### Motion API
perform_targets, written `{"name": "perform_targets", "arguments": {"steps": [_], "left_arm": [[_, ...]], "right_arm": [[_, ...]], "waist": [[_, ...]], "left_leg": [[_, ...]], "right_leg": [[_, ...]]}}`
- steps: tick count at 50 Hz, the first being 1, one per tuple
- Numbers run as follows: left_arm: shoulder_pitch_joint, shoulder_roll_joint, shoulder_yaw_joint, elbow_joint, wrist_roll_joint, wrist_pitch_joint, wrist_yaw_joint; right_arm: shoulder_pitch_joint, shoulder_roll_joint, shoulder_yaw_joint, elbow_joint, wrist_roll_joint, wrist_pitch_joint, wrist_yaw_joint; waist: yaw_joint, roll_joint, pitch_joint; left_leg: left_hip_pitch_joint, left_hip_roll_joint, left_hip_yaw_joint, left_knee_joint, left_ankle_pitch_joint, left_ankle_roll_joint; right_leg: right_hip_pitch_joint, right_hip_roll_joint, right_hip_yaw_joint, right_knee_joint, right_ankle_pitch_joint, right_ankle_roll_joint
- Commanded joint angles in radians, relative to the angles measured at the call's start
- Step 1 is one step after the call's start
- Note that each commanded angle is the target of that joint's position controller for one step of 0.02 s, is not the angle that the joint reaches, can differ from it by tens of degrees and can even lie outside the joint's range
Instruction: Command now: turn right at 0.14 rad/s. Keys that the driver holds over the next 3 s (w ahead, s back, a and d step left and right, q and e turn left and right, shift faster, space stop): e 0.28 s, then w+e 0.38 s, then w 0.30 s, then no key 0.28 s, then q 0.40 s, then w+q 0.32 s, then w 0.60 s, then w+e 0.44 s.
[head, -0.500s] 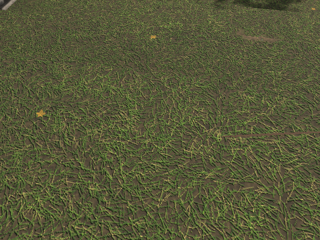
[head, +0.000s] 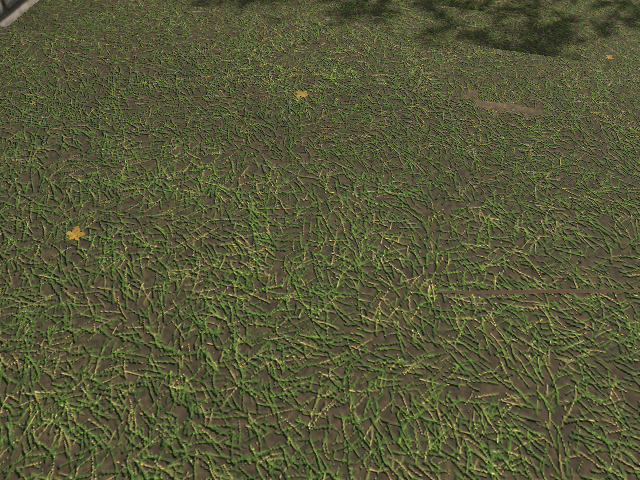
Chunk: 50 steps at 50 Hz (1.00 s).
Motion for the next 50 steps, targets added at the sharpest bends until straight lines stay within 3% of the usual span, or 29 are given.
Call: {"name": "perform_targets", "arguments": {"steps": [1,5,7,8,10,12,13,14,15,16,17,18,19,21,24,30,35,38,40,41,42,43,44,46,47,48,50], "left_arm": [[-0.066,0.134,0.027,-0.055,-0.011,-0.009,0.006],[-0.056,0.127,0.034,-0.081,-0.019,-0.002,0.005],[-0.027,0.118,0.039,-0.089,-0.02,0.004,-0.003],[-0.026,0.119,0.043,-0.097,-0.023,0.007,-0.009],[-0.018,0.107,0.042,-0.11,-0.027,0.012,-0.022],[0.055,0.105,0.046,-0.09,-0.024,0.014,-0.034],[0.085,0.127,0.057,-0.082,-0.018,0.013,-0.041],[0.09,0.227,0.083,-0.105,-0.018,0.01,-0.034],[0.139,0.311,0.091,-0.118,0.004,-0.006,-0.036],[0.168,0.277,0.079,-0.121,0.019,-0.032,-0.043],[0.125,0.235,0.071,-0.13,0.002,-0.05,-0.042],[0.078,0.204,0.064,-0.144,-0.019,-0.057,-0.033],[0.053,0.185,0.055,-0.154,-0.028,-0.058,-0.022],[0.092,0.175,0.049,-0.153,-0.019,-0.058,-0.005],[0.149,0.179,0.051,-0.152,-0.016,-0.07,0.005],[0.183,0.2,0.061,-0.164,-0.023,-0.063,0.007],[0.217,0.194,0.062,-0.168,-0.026,-0.057,0.006],[0.227,0.179,0.057,-0.166,-0.021,-0.056,-0.001],[0.22,0.147,0.046,-0.176,-0.017,-0.055,-0.002],[0.203,0.107,0.03,-0.194,-0.005,-0.058,-0.005],[0.269,0.053,0.013,-0.224,-0.017,-0.071,-0.004],[0.285,0.1,0.018,-0.226,-0.035,-0.083,0.0],[0.222,0.172,0.036,-0.221,-0.048,-0.089,-0.003],[0.13,0.153,0.033,-0.237,-0.028,-0.096,-0.012],[0.111,0.147,0.036,-0.244,-0.017,-0.097,-0.017],[0.111,0.128,0.033,-0.247,-0.015,-0.097,-0.023],[0.094,0.089,0.022,-0.261,-0.005,-0.093,-0.026]], "right_arm": [[0.004,-0.183,-0.048,-0.044,0.004,-0.01,-0.019],[0.036,-0.216,-0.07,-0.039,0.011,0.004,-0.039],[-0.017,-0.209,-0.07,-0.063,0.007,0.004,-0.048],[-0.043,-0.204,-0.069,-0.077,0.004,0.002,-0.051],[-0.087,-0.22,-0.075,-0.091,0.015,-0.001,-0.053],[-0.138,-0.23,-0.081,-0.097,0.037,0.008,-0.055],[-0.099,-0.209,-0.078,-0.082,0.043,0.014,-0.053],[-0.027,-0.169,-0.069,-0.077,0.016,0.018,-0.047],[-0.116,-0.112,-0.05,-0.145,-0.007,0.016,-0.052],[-0.11,-0.148,-0.06,-0.148,0.019,0.007,-0.048],[-0.115,-0.183,-0.071,-0.143,0.039,-0.005,-0.037],[-0.125,-0.206,-0.083,-0.126,0.038,-0.017,-0.031],[-0.141,-0.214,-0.089,-0.117,0.027,-0.026,-0.032],[-0.163,-0.19,-0.087,-0.117,0.014,-0.051,-0.019],[-0.18,-0.165,-0.085,-0.112,0.015,-0.081,-0.005],[-0.253,-0.144,-0.072,-0.134,0.028,-0.104,0.011],[-0.305,-0.148,-0.057,-0.157,0.039,-0.134,0.034],[-0.252,-0.173,-0.06,-0.149,0.038,-0.148,0.041],[-0.111,-0.209,-0.077,-0.11,0.029,-0.154,0.033],[0.039,-0.252,-0.09,-0.087,0.018,-0.155,0.026],[0.182,-0.361,-0.118,-0.051,0.005,-0.144,0.029],[0.196,-0.293,-0.105,-0.027,0.025,-0.139,0.045],[0.138,-0.21,-0.081,-0.037,0.036,-0.138,0.048],[0.06,-0.153,-0.06,-0.053,0.023,-0.125,0.046],[0.044,-0.138,-0.051,-0.056,0.015,-0.123,0.044],[0.042,-0.137,-0.048,-0.055,0.012,-0.121,0.043],[0.039,-0.159,-0.048,-0.046,0.017,-0.121,0.04]], "waist": [[-0.025,0.036,-0.012],[-0.031,0.126,-0.025],[-0.016,0.186,-0.034],[-0.017,0.185,-0.027],[-0.003,0.143,-0.026],[0.037,0.129,-0.062],[0.037,0.078,-0.072],[0.003,-0.162,-0.066],[0.029,-0.319,-0.099],[0.04,-0.19,-0.149],[0.019,-0.133,-0.083],[0.007,-0.092,-0.024],[0.009,-0.102,0.005],[0.019,-0.103,-0.007],[0.028,-0.079,-0.028],[0.054,-0.126,0.007],[0.077,-0.124,0.014],[0.044,-0.157,0.005],[-0.032,-0.153,-0.062],[-0.106,-0.08,-0.182],[-0.1,0.197,-0.3],[-0.093,0.278,-0.254],[-0.091,0.169,-0.097],[-0.066,0.082,0.01],[-0.05,0.088,0.013],[-0.041,0.105,0.008],[-0.03,0.109,0.013]], "left_leg": [[-0.001,0.069,-0.054,-0.106,0.125,0.03],[0.02,0.201,-0.144,-0.148,0.156,0.125],[-0.007,0.31,-0.204,-0.16,0.245,0.198],[-0.015,0.348,-0.213,-0.157,0.32,0.225],[-0.018,0.353,-0.162,-0.128,0.417,0.211],[-0.052,0.289,-0.051,-0.033,0.427,0.143],[-0.083,0.228,0.015,0.078,0.327,0.092],[-0.241,0.117,0.129,0.333,0.034,-0.011],[-0.461,-0.04,0.072,0.542,-0.415,-0.057],[-0.489,-0.008,-0.045,0.674,-0.407,-0.039],[-0.545,0.033,-0.065,0.666,-0.294,-0.011],[-0.57,0.065,-0.056,0.612,-0.186,0.0],[-0.572,0.079,-0.053,0.55,-0.097,-0.004],[-0.522,0.07,-0.045,0.47,0.031,-0.02],[-0.526,0.051,-0.041,0.332,0.136,-0.04],[-0.45,0.027,-0.042,0.101,0.218,-0.084],[-0.348,0.015,-0.027,-0.017,0.232,-0.067],[-0.221,0.011,0.004,-0.058,0.208,-0.026],[-0.016,0.012,0.015,-0.113,0.201,0.031],[0.199,0.129,-0.106,-0.094,0.157,0.096],[0.495,0.324,-0.49,-0.159,-0.012,0.242],[0.501,0.408,-0.715,-0.263,-0.202,0.283],[0.386,0.38,-0.611,-0.272,-0.249,0.251],[0.227,0.292,-0.396,-0.306,-0.06,0.218],[0.178,0.265,-0.331,-0.323,0.031,0.206],[0.142,0.243,-0.285,-0.341,0.094,0.203],[0.091,0.227,-0.19,-0.34,0.431,0.215]], "right_leg": [[-0.067,0.01,0.011,-0.008,0.149,-0.027],[-0.17,0.033,-0.005,0.154,0.069,-0.026],[-0.204,0.02,-0.025,0.32,-0.176,-0.034],[-0.23,0.005,-0.027,0.398,-0.277,-0.041],[-0.219,-0.026,-0.036,0.362,-0.284,-0.051],[-0.072,0.01,-0.094,0.157,-0.072,-0.061],[0.006,0.035,-0.072,0.024,0.047,-0.077],[0.106,-0.115,0.215,-0.119,0.319,-0.147],[0.162,-0.318,0.591,-0.203,0.368,-0.351],[0.175,-0.336,0.653,-0.251,0.031,-0.414],[0.156,-0.293,0.59,-0.278,-0.272,-0.368],[0.131,-0.245,0.532,-0.302,-0.438,-0.303],[0.126,-0.221,0.498,-0.323,-0.434,-0.268],[0.141,-0.173,0.434,-0.348,-0.315,-0.248],[0.205,-0.151,0.374,-0.339,-0.139,-0.256],[0.122,-0.129,0.364,-0.323,-0.097,-0.261],[0.099,-0.134,0.39,-0.27,-0.068,-0.259],[0.099,-0.15,0.405,-0.224,0.069,-0.246],[0.081,-0.095,0.366,-0.087,0.262,-0.208],[-0.006,-0.042,0.296,0.148,0.267,-0.174],[-0.303,0.113,0.154,0.48,0.007,-0.091],[-0.494,0.107,0.152,0.642,-0.319,-0.082],[-0.572,0.05,0.172,0.709,-0.258,-0.095],[-0.565,-0.024,0.098,0.669,-0.122,-0.093],[-0.533,-0.057,0.082,0.624,-0.077,-0.089],[-0.502,-0.069,0.063,0.594,-0.052,-0.082],[-0.475,-0.066,0.016,0.521,-0.032,-0.051]]}}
